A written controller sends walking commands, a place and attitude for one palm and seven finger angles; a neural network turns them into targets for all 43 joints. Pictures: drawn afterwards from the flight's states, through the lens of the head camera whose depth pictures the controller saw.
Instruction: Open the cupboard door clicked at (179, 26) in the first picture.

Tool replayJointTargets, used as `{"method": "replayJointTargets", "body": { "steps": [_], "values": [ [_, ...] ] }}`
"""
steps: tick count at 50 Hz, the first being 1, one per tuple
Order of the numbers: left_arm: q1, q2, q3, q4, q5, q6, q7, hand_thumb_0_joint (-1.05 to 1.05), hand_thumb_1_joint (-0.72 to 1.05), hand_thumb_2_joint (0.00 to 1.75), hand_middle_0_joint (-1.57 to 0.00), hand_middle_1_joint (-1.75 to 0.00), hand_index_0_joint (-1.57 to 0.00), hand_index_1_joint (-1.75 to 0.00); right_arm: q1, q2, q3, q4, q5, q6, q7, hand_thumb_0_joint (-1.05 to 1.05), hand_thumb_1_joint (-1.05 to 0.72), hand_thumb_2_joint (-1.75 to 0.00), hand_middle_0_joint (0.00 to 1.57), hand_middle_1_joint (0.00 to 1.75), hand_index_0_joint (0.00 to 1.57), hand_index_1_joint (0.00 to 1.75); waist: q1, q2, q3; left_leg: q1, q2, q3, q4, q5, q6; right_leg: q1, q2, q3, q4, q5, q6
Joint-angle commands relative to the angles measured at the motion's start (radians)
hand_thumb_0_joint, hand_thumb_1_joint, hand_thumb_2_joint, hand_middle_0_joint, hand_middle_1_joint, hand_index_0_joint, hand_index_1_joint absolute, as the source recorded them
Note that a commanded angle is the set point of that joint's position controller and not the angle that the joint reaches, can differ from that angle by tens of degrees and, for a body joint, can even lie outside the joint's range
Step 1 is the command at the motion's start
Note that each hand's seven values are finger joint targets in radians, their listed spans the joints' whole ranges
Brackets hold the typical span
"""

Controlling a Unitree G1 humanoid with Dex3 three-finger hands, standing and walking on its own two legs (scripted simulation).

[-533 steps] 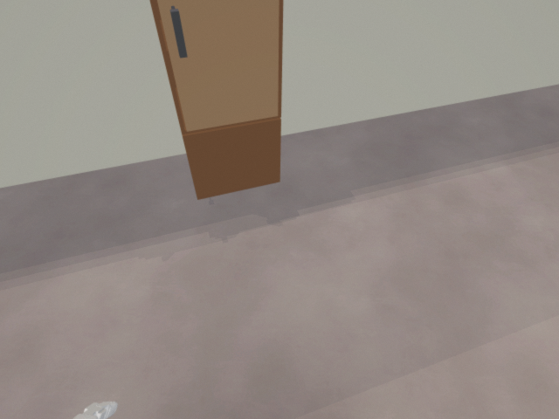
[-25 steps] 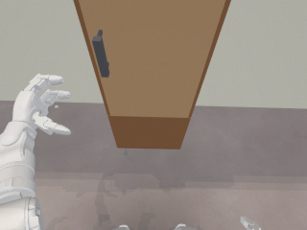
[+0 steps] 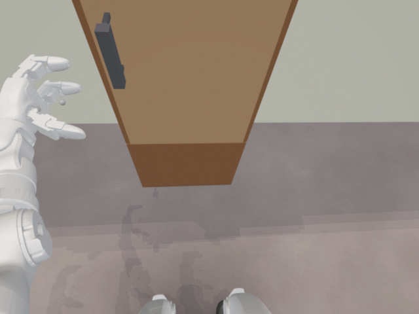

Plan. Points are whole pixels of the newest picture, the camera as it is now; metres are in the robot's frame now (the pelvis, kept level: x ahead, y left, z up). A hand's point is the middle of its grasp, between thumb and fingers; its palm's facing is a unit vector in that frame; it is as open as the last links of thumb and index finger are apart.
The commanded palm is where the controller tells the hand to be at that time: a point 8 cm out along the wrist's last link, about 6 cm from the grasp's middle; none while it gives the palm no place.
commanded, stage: move the hooked fingers beside the handle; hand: left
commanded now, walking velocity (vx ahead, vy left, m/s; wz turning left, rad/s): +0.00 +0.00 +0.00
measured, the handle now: (113, 52) +0.62 +0.17 +0.09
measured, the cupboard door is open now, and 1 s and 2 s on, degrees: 0 0 0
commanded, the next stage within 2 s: none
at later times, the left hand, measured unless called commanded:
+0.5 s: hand (77, 65) +0.56 +0.23 +0.11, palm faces -0.02 -1.00 +0.00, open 14.0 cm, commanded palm +0.55 +0.27 +0.09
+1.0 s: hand (76, 72) +0.55 +0.23 +0.10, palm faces -0.01 -1.00 -0.01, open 14.0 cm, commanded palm +0.54 +0.28 +0.09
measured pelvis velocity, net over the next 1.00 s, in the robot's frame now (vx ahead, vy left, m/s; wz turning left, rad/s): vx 0.03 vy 0.00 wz -0.02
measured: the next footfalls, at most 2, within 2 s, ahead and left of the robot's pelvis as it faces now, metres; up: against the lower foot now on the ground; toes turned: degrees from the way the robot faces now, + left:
none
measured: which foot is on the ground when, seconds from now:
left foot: down 0.00-1.00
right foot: down 0.00-1.00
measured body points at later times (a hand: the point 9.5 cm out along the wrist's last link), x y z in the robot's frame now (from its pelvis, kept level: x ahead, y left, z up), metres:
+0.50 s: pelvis +0.01 +0.01 -0.01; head +0.16 +0.03 +0.41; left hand +0.55 +0.28 +0.11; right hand -0.04 -0.26 -0.10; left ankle +0.00 +0.10 -0.70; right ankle +0.02 -0.12 -0.70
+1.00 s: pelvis +0.03 +0.00 +0.00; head +0.16 +0.03 +0.43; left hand +0.55 +0.29 +0.10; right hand -0.01 -0.26 -0.10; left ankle +0.00 +0.10 -0.70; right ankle +0.02 -0.12 -0.70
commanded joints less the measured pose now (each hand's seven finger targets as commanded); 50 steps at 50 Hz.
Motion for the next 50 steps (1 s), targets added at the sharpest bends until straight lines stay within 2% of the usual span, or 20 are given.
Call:
{"method": "replayJointTargets", "body": {
  "steps": [1, 4, 9, 12, 13, 14, 20, 24, 26, 28, 29, 31, 33, 34, 37, 38, 42, 44, 48, 50],
  "values": [
    [-0.484, 0.319, 0.043, -0.207, 0.007, -0.079, 0.022, 0.00, -0.50, 0.30, -0.30, -1.20, -0.30, -1.20, 0.157, -0.180, -0.064, -0.060, -0.010, -0.014, -0.011, 0.00, -0.90, -0.90, 0.20, 0.30, 0.20, 0.30, -0.016, 0.146, -0.439, 0.267, -0.007, -0.073, -0.085, 0.367, -0.001, 0.141, 0.026, 0.048, -0.053, 0.271, -0.007],
    [-0.516, 0.358, 0.078, -0.190, 0.008, -0.091, 0.027, 0.00, -0.50, 0.30, -0.30, -1.20, -0.30, -1.20, 0.180, -0.184, -0.065, -0.052, -0.015, -0.001, -0.008, 0.00, -0.90, -0.90, 0.20, 0.30, 0.20, 0.30, -0.016, 0.151, -0.499, 0.286, -0.004, -0.079, -0.066, 0.426, -0.005, 0.150, 0.032, 0.046, -0.039, 0.307, -0.007],
    [-0.543, 0.331, 0.037, -0.112, 0.036, -0.059, 0.034, 0.00, -0.50, 0.30, -0.30, -1.20, -0.30, -1.20, 0.208, -0.184, -0.061, -0.042, -0.022, 0.023, 0.000, 0.00, -0.90, -0.90, 0.20, 0.30, 0.20, 0.30, -0.044, 0.160, -0.441, 0.268, 0.003, -0.081, -0.060, 0.434, -0.003, 0.095, 0.036, 0.037, -0.044, 0.298, -0.004],
    [-0.560, 0.395, 0.069, -0.061, 0.051, -0.036, 0.046, 0.00, -0.50, 0.30, -0.30, -1.20, -0.30, -1.20, 0.228, -0.195, -0.055, -0.049, -0.024, 0.038, -0.001, 0.00, -0.90, -0.90, 0.20, 0.30, 0.20, 0.30, -0.052, 0.115, -0.410, 0.199, 0.000, -0.077, -0.058, 0.393, 0.006, 0.113, 0.037, 0.041, -0.046, 0.293, -0.004],
    [-0.604, 0.385, 0.051, -0.072, 0.056, -0.034, 0.046, 0.00, -0.50, 0.30, -0.30, -1.20, -0.30, -1.20, 0.232, -0.192, -0.054, -0.051, -0.024, 0.041, 0.000, 0.00, -0.90, -0.90, 0.20, 0.30, 0.20, 0.30, -0.068, 0.130, -0.423, 0.200, 0.000, -0.076, -0.059, 0.395, 0.007, 0.113, 0.038, 0.043, -0.046, 0.302, 0.000],
    [-0.604, 0.428, 0.083, -0.076, 0.063, -0.037, 0.050, 0.00, -0.50, 0.30, -0.30, -1.20, -0.30, -1.20, 0.240, -0.196, -0.057, -0.052, -0.026, 0.044, -0.001, 0.00, -0.90, -0.90, 0.20, 0.30, 0.20, 0.30, -0.058, 0.137, -0.444, 0.194, 0.000, -0.075, -0.050, 0.398, 0.007, 0.120, 0.036, 0.046, -0.043, 0.303, -0.001],
    [-0.717, 0.434, 0.065, -0.096, 0.086, -0.070, 0.064, 0.00, -0.50, 0.30, -0.30, -1.20, -0.30, -1.20, 0.275, -0.198, -0.054, -0.036, -0.043, 0.058, 0.008, 0.00, -0.90, -0.90, 0.20, 0.30, 0.20, 0.30, -0.090, 0.236, -0.509, 0.291, 0.012, -0.099, -0.024, 0.476, -0.006, 0.034, 0.045, 0.034, -0.030, 0.294, -0.006],
    [-0.737, 0.437, 0.054, -0.003, 0.096, -0.031, 0.062, 0.00, -0.50, 0.30, -0.30, -1.20, -0.30, -1.20, 0.298, -0.205, -0.047, -0.026, -0.044, 0.073, 0.010, 0.00, -0.90, -0.90, 0.20, 0.30, 0.20, 0.30, -0.120, 0.197, -0.468, 0.253, 0.016, -0.104, -0.016, 0.471, -0.001, 0.013, 0.049, 0.028, -0.035, 0.295, -0.003],
    [-0.702, 0.440, 0.053, 0.018, 0.109, -0.008, 0.065, 0.00, -0.50, 0.30, -0.30, -1.20, -0.30, -1.20, 0.308, -0.204, -0.045, -0.033, -0.046, 0.077, 0.013, 0.00, -0.90, -0.90, 0.20, 0.30, 0.20, 0.30, -0.109, 0.202, -0.456, 0.224, 0.013, -0.098, -0.018, 0.456, 0.003, 0.019, 0.047, 0.028, -0.035, 0.293, -0.004],
    [-0.665, 0.476, 0.083, -0.017, 0.114, -0.010, 0.068, 0.00, -0.50, 0.30, -0.30, -1.20, -0.30, -1.20, 0.318, -0.206, -0.046, -0.044, -0.051, 0.084, 0.014, 0.00, -0.90, -0.90, 0.20, 0.30, 0.20, 0.30, -0.089, 0.226, -0.511, 0.256, 0.017, -0.096, -0.011, 0.527, -0.002, 0.037, 0.047, 0.026, -0.023, 0.339, -0.006],
    [-0.644, 0.459, 0.075, -0.025, 0.115, -0.011, 0.068, 0.00, -0.50, 0.30, -0.30, -1.20, -0.30, -1.20, 0.320, -0.202, -0.048, -0.050, -0.052, 0.087, 0.018, 0.00, -0.90, -0.90, 0.20, 0.30, 0.20, 0.30, -0.086, 0.225, -0.528, 0.263, 0.016, -0.093, -0.011, 0.542, -0.003, 0.049, 0.049, 0.027, -0.023, 0.354, -0.006],
    [-0.649, 0.491, 0.102, -0.076, 0.110, -0.026, 0.073, 0.00, -0.50, 0.30, -0.30, -1.20, -0.30, -1.20, 0.321, -0.202, -0.049, -0.059, -0.055, 0.092, 0.022, 0.00, -0.90, -0.90, 0.20, 0.30, 0.20, 0.30, -0.080, 0.204, -0.546, 0.244, 0.017, -0.087, -0.008, 0.549, 0.000, 0.092, 0.052, 0.031, -0.018, 0.391, -0.005],
    [-0.641, 0.469, 0.106, -0.131, 0.093, -0.046, 0.072, 0.00, -0.50, 0.30, -0.30, -1.20, -0.30, -1.20, 0.322, -0.200, -0.056, -0.065, -0.052, 0.098, 0.028, 0.00, -0.90, -0.90, 0.20, 0.30, 0.20, 0.30, -0.072, 0.227, -0.582, 0.296, 0.020, -0.089, -0.006, 0.595, -0.004, 0.088, 0.059, 0.028, -0.018, 0.412, -0.008],
    [-0.642, 0.498, 0.128, -0.156, 0.090, -0.055, 0.073, 0.00, -0.50, 0.30, -0.30, -1.20, -0.30, -1.20, 0.320, -0.202, -0.059, -0.065, -0.054, 0.101, 0.028, 0.00, -0.90, -0.90, 0.20, 0.30, 0.20, 0.30, -0.067, 0.237, -0.591, 0.306, 0.022, -0.088, -0.005, 0.610, -0.005, 0.100, 0.058, 0.030, -0.020, 0.422, -0.007],
    [-0.619, 0.493, 0.144, -0.214, 0.076, -0.068, 0.072, 0.00, -0.50, 0.30, -0.30, -1.20, -0.30, -1.20, 0.320, -0.198, -0.065, -0.070, -0.051, 0.110, 0.034, 0.00, -0.90, -0.90, 0.20, 0.30, 0.20, 0.30, -0.053, 0.256, -0.624, 0.342, 0.022, -0.089, -0.009, 0.661, -0.005, 0.133, 0.063, 0.028, -0.020, 0.461, -0.012],
    [-0.605, 0.461, 0.125, -0.222, 0.074, -0.065, 0.070, 0.00, -0.50, 0.30, -0.30, -1.20, -0.30, -1.20, 0.314, -0.191, -0.066, -0.069, -0.048, 0.113, 0.036, 0.00, -0.90, -0.90, 0.20, 0.30, 0.20, 0.30, -0.050, 0.283, -0.626, 0.365, 0.022, -0.087, -0.008, 0.683, -0.008, 0.121, 0.063, 0.030, -0.026, 0.462, -0.009],
    [-0.544, 0.385, 0.080, -0.143, 0.065, -0.028, 0.064, 0.00, -0.50, 0.30, -0.30, -1.20, -0.30, -1.20, 0.305, -0.187, -0.065, -0.063, -0.041, 0.123, 0.037, 0.00, -0.90, -0.90, 0.20, 0.30, 0.20, 0.30, -0.066, 0.202, -0.493, 0.304, 0.018, -0.079, -0.022, 0.616, 0.004, 0.108, 0.065, 0.022, -0.050, 0.436, -0.006],
    [-0.532, 0.386, 0.073, -0.110, 0.069, -0.011, 0.061, 0.00, -0.50, 0.30, -0.30, -1.20, -0.30, -1.20, 0.301, -0.189, -0.066, -0.060, -0.038, 0.125, 0.033, 0.00, -0.90, -0.90, 0.20, 0.30, 0.20, 0.30, -0.072, 0.183, -0.460, 0.277, 0.015, -0.072, -0.027, 0.579, 0.007, 0.103, 0.061, 0.024, -0.056, 0.425, -0.001],
    [-0.575, 0.357, 0.048, -0.144, 0.060, -0.032, 0.061, 0.00, -0.50, 0.30, -0.30, -1.20, -0.30, -1.20, 0.290, -0.183, -0.063, -0.059, -0.040, 0.118, 0.030, 0.00, -0.90, -0.90, 0.20, 0.30, 0.20, 0.30, -0.079, 0.212, -0.472, 0.294, 0.011, -0.073, -0.023, 0.575, 0.004, 0.099, 0.058, 0.029, -0.049, 0.432, -0.005],
    [-0.585, 0.380, 0.060, -0.133, 0.059, -0.047, 0.064, 0.00, -0.50, 0.30, -0.30, -1.20, -0.30, -1.20, 0.283, -0.185, -0.060, -0.058, -0.040, 0.115, 0.028, 0.00, -0.90, -0.90, 0.20, 0.30, 0.20, 0.30, -0.082, 0.181, -0.457, 0.260, 0.009, -0.073, -0.021, 0.536, 0.006, 0.111, 0.057, 0.034, -0.048, 0.421, -0.004]
  ]
}}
